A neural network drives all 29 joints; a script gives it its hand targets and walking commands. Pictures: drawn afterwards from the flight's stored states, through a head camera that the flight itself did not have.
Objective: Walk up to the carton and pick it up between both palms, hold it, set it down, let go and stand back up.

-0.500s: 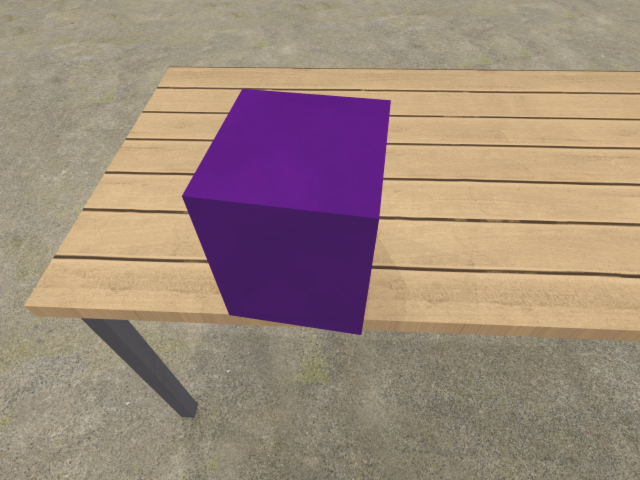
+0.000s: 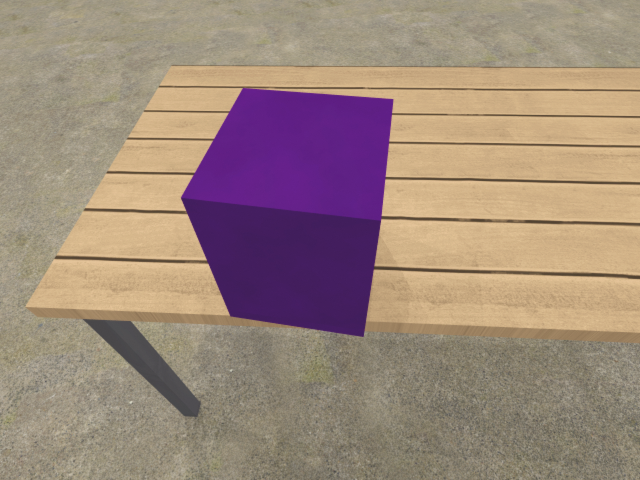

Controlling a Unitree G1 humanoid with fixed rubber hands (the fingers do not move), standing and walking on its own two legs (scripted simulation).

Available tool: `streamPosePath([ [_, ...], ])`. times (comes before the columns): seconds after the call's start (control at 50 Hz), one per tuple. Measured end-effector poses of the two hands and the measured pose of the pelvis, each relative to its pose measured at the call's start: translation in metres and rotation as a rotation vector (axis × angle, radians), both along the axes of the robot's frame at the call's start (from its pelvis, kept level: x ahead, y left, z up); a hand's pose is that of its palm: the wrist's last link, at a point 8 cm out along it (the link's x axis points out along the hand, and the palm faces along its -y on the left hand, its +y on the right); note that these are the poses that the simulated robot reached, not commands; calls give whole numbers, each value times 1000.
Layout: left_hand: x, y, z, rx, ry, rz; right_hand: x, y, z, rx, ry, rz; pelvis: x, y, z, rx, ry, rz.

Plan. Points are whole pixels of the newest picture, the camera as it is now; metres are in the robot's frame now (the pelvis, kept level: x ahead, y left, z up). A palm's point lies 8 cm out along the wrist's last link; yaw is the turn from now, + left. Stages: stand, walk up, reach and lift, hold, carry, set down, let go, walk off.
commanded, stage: walk up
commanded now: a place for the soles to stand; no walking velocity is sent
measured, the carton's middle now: (305, 216) +0.43 +0.05 +0.07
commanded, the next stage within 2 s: none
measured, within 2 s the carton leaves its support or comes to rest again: neither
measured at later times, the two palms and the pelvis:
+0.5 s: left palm out of the picture +0.07 +0.35 -0.15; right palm out of the picture +0.10 -0.15 -0.16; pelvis +0.00 +0.09 -0.03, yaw -9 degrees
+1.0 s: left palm out of the picture +0.10 +0.32 -0.14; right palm out of the picture -0.04 -0.13 -0.14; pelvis +0.00 +0.11 +0.00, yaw -14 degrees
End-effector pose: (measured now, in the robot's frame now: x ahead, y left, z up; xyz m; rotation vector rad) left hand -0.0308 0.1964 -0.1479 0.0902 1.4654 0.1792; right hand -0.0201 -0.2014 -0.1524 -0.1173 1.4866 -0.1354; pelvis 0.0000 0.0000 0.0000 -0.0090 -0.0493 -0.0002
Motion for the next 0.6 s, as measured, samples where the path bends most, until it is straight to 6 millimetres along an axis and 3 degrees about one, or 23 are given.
streamPosePath([
  [0.08, -19, 16, 3, 45, -3, 15, 21, -9, -4, -38, -30, 85, 1, 14, -5, -23, 4, 6],
  [0.16, -44, 43, 6, 69, 57, 23, 67, -7, -2, -73, -132, 118, 5, 34, -10, -39, -12, 7],
  [0.24, -43, 80, -6, 66, 84, 2, 112, 11, -4, -98, -253, 122, 12, 59, -23, -27, -39, -10],
  [0.3, -20, 113, -18, 83, 58, -29, 128, 27, -7, -100, -318, 89, 12, 74, -33, 9, -58, -40],
  [0.4, 44, 148, -18, 137, -73, -131, 134, 48, -5, -88, -371, 45, 6, 85, -34, 45, -60, -94],
  [0.5, 98, 153, -4, 156, -221, -225, 121, 53, -10, -69, -401, 12, -2, 91, -35, 54, -45, -162],
  [0.6, 123, 144, 8, 129, -300, -262, 89, 48, -14, -66, -347, -45, -5, 98, -31, 23, -35, -185],
])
